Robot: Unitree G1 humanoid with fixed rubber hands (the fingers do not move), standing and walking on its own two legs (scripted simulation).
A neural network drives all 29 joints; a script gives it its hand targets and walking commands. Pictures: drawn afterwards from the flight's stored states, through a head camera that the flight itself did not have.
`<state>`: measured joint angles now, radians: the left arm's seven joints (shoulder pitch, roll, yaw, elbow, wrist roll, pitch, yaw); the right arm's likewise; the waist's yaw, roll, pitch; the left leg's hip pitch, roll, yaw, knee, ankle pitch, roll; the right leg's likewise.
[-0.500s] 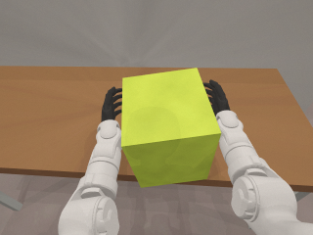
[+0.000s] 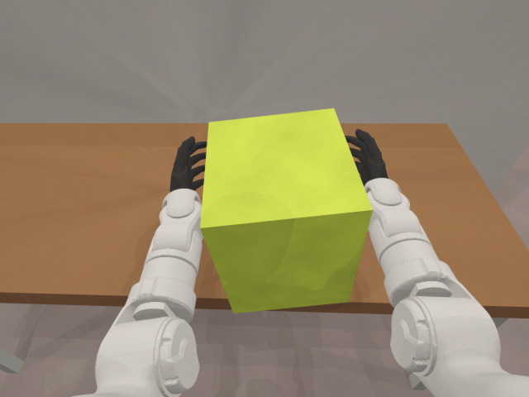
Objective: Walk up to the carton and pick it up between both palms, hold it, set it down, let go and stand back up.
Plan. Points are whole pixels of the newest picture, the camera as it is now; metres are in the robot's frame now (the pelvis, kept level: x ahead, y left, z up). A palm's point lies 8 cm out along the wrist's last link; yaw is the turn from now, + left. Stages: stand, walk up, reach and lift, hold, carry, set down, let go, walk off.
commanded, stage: reach and lift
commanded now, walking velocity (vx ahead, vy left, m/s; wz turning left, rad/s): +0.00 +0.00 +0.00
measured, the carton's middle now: (281, 215) +0.41 +0.02 +0.07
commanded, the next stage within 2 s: hold in 1.88 s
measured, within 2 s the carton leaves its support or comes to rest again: neither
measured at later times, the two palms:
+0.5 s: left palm (179, 161) +0.39 +0.16 +0.20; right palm (390, 159) +0.41 -0.13 +0.20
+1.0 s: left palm (177, 147) +0.39 +0.16 +0.22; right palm (402, 148) +0.40 -0.13 +0.23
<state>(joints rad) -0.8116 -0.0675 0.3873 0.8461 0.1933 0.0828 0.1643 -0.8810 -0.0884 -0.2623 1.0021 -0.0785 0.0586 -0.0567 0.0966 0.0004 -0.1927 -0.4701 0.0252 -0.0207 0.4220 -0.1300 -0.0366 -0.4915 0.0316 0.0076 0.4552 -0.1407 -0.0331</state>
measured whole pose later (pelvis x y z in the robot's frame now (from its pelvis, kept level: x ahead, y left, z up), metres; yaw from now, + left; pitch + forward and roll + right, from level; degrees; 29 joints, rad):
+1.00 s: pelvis -0.01 +0.00 +0.00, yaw +0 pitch +3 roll +0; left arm -0.92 0.03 0.39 0.75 0.14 0.43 0.09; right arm -0.98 -0.09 -0.13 0.89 0.11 0.37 -0.21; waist 0.00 -0.01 -0.20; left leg -0.35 0.02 -0.02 0.42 -0.13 -0.04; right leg -0.37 0.03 0.01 0.44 -0.14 -0.03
